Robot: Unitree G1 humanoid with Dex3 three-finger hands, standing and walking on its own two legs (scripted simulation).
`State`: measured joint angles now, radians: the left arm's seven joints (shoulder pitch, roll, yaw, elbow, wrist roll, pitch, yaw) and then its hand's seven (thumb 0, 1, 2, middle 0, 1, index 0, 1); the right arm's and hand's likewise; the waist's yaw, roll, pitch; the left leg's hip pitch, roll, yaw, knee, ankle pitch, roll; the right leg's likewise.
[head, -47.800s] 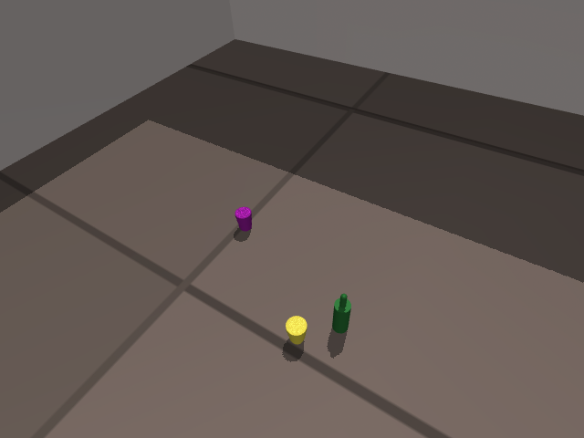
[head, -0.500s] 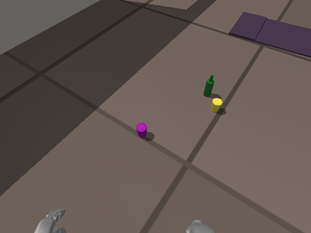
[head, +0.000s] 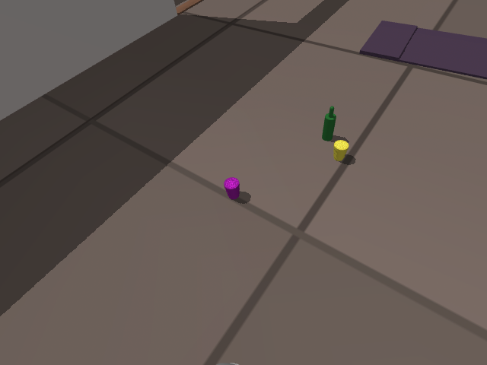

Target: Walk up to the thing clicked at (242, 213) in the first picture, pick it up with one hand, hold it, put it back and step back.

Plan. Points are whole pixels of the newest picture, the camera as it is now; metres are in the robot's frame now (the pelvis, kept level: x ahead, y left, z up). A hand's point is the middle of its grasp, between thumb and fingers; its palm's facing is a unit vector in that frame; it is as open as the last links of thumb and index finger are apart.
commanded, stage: step back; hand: left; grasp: from above
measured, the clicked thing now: (232, 189) +1.01 +0.20 -0.71
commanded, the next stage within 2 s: stand in 1.02 s
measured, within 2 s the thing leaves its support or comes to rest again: neither
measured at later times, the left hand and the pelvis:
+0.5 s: hand out of the picture -0.01 +0.27 -0.14, palm faces +0.05 -0.93 -0.35, open 7.4 cm; pelvis -0.05 +0.01 +0.01, yaw +2 degrees
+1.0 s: hand out of the picture +0.12 +0.28 -0.13, palm faces -0.01 -0.93 -0.38, open 7.4 cm; pelvis +0.00 +0.02 +0.01, yaw -1 degrees
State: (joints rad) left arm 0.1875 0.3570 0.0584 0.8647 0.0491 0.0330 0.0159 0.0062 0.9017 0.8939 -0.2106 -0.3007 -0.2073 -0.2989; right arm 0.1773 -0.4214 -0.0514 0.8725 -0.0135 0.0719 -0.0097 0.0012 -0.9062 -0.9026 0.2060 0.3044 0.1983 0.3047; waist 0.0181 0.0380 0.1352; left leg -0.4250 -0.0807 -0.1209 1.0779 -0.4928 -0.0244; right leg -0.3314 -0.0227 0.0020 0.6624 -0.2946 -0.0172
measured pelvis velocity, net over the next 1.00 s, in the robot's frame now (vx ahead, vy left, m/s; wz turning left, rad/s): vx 0.00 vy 0.02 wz -0.01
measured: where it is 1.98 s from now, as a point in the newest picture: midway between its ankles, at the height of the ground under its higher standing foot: outside the picture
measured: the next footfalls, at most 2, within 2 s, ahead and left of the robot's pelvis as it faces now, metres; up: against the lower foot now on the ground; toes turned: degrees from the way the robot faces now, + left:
left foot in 0.10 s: +0.00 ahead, +0.14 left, +0.00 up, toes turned +1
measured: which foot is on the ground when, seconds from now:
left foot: up 0.00-0.08, down 0.10-1.00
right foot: down 0.00-1.00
